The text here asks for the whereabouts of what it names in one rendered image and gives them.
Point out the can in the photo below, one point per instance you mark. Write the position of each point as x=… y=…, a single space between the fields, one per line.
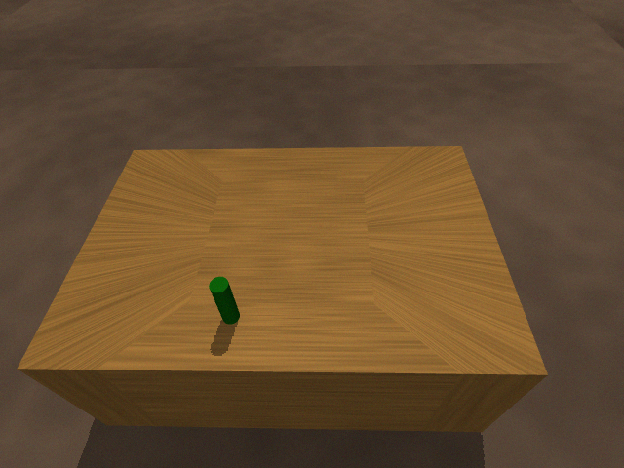
x=224 y=300

